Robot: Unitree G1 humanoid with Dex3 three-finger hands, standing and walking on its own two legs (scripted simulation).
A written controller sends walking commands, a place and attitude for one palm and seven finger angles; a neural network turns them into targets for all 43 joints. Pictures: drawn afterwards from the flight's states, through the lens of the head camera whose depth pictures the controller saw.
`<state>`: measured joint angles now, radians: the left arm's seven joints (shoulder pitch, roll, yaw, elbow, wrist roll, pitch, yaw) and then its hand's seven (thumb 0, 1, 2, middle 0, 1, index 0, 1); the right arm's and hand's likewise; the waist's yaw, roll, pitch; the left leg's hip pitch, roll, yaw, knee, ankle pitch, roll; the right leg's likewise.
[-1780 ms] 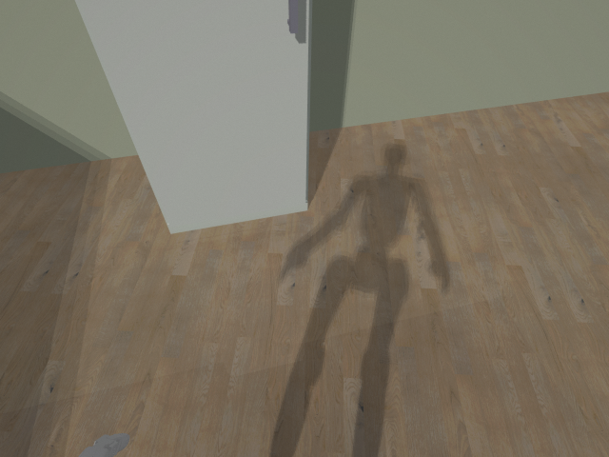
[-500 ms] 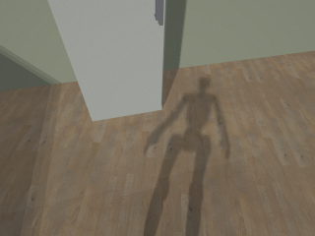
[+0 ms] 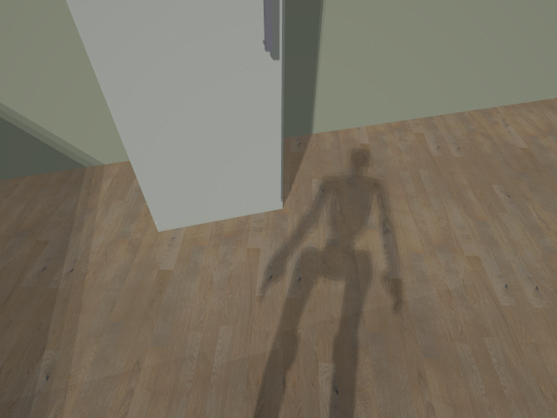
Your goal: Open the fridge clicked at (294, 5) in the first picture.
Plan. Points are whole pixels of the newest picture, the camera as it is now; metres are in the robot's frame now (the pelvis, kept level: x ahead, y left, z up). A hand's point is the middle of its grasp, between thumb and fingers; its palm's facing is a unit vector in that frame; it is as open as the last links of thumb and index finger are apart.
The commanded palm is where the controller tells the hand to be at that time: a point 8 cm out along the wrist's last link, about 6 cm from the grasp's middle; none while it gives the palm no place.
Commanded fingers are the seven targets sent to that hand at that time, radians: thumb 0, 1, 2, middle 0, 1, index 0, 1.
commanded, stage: walk to a spot facing it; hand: right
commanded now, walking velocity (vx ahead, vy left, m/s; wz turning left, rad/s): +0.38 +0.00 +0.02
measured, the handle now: (266, 7) +1.14 +0.09 +0.18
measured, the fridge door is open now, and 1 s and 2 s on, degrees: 0 0 0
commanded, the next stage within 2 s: turn to face it in 0.58 s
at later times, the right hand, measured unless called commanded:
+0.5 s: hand (369, 341) +0.32 -0.16 -0.18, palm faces -0.04 +0.98 -0.19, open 7.4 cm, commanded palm none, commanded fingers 0.00 -0.90 -0.90 0.20 0.30 0.20 0.30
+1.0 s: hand (385, 326) +0.35 -0.20 -0.18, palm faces +0.01 +0.99 -0.16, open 7.4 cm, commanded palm none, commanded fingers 0.00 -0.90 -0.90 0.20 0.30 0.20 0.30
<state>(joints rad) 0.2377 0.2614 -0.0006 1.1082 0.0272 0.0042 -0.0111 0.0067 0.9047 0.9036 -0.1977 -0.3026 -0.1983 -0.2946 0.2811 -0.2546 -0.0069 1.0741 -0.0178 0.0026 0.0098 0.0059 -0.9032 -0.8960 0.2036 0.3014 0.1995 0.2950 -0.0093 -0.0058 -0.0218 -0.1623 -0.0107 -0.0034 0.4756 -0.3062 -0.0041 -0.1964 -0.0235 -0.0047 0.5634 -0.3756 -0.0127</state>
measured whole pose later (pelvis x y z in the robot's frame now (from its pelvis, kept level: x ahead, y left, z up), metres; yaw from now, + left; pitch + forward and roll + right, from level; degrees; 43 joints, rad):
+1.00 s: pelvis +0.35 -0.02 +0.00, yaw +5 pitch -1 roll +1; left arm 0.15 0.14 0.04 1.00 0.03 -0.06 0.03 -0.02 0.94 0.90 -0.20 -0.30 -0.20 -0.29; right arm 0.32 -0.17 -0.06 1.08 -0.02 0.02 0.00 0.01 -0.91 -0.90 0.20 0.30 0.20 0.29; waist -0.04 0.03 0.05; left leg -0.41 0.06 0.08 1.00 -0.46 -0.02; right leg -0.25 -0.10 -0.24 0.52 -0.24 -0.04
